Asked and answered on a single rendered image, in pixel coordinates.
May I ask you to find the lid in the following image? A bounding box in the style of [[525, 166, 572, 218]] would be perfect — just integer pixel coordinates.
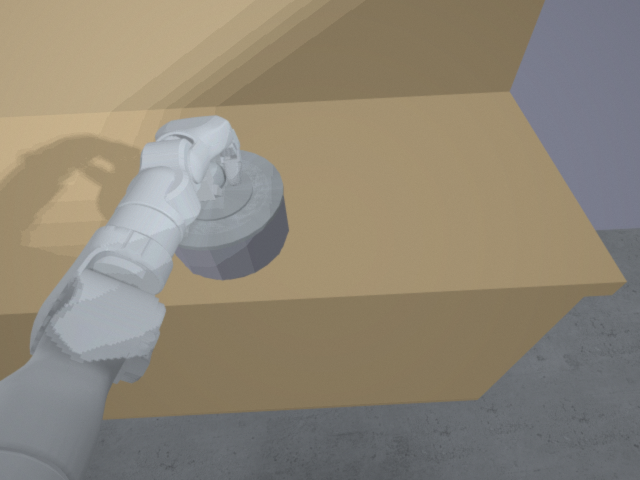
[[178, 150, 284, 251]]

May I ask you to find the robot left upper arm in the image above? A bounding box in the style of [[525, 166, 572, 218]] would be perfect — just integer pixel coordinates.
[[0, 269, 166, 480]]

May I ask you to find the table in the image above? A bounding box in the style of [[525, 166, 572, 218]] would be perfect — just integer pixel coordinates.
[[0, 0, 627, 420]]

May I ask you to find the robot left hand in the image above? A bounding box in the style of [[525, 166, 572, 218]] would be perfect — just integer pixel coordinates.
[[155, 115, 242, 202]]

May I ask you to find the pot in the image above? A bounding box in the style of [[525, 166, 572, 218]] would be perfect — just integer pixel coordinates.
[[175, 195, 289, 280]]

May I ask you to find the knob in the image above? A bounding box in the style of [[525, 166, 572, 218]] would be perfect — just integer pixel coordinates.
[[209, 161, 226, 188]]

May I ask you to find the left robot forearm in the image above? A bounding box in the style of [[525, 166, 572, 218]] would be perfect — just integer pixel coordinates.
[[30, 130, 210, 355]]

